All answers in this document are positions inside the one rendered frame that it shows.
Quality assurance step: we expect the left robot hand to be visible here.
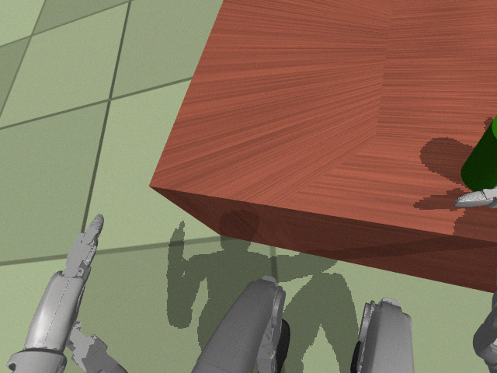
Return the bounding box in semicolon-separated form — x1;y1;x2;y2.
23;214;128;373

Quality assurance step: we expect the left robot foot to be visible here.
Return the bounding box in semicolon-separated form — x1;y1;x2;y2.
258;319;290;373

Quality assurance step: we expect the can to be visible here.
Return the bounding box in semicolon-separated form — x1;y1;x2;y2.
461;115;497;192

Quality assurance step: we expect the right robot arm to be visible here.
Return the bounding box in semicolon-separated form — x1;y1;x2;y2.
473;268;497;373

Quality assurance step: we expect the right robot hand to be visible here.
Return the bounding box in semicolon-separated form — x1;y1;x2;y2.
454;184;497;208

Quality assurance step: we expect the left robot arm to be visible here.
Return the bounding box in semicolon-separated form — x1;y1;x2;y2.
6;348;67;373

